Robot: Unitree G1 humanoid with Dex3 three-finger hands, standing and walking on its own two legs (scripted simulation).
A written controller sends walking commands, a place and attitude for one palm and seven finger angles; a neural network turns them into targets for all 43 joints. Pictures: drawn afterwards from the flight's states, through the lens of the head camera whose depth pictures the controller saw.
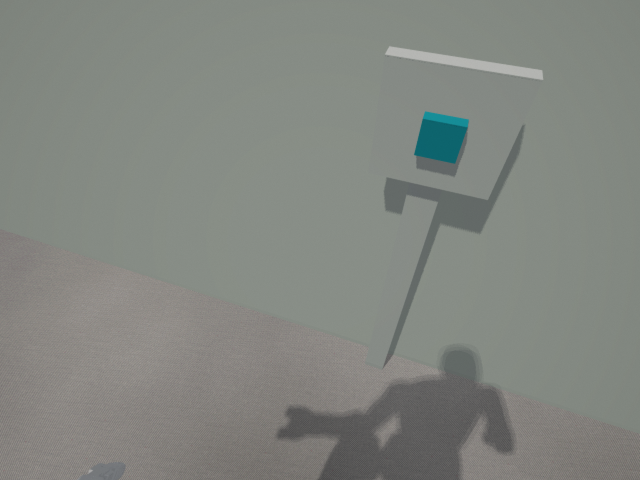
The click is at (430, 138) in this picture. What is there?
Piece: button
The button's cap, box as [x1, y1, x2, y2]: [414, 111, 468, 163]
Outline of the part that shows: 425,111 414,154 454,163 467,127 468,119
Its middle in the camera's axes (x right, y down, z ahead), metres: +0.18 -0.15 +0.59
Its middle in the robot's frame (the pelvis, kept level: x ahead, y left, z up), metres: +0.57 -0.15 +0.15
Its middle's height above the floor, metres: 0.92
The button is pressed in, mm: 0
